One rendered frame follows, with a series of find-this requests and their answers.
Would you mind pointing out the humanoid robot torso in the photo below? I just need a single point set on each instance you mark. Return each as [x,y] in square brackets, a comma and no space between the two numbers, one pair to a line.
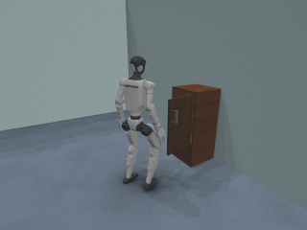
[135,101]

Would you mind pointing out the left robot forearm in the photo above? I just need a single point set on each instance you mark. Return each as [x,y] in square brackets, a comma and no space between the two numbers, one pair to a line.
[120,111]

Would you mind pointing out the right robot upper arm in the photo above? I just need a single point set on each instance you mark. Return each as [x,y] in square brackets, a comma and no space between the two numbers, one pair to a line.
[150,87]

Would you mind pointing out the handle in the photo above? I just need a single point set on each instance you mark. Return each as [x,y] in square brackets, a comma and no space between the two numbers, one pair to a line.
[176,117]

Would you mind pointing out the right robot forearm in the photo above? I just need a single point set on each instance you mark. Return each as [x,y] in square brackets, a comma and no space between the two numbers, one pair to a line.
[155,121]

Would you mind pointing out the right robot hand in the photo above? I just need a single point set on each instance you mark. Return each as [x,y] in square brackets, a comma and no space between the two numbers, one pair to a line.
[160,134]

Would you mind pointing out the left robot upper arm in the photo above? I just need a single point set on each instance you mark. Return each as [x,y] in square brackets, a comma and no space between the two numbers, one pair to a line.
[121,91]

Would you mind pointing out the right robot foot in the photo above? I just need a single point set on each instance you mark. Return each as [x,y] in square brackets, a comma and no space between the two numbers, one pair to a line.
[147,185]

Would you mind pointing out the cupboard door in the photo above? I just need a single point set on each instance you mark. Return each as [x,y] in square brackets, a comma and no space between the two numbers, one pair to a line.
[179,135]

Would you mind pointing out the left robot hand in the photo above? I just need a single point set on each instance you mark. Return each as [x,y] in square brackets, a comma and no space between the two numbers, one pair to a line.
[120,122]

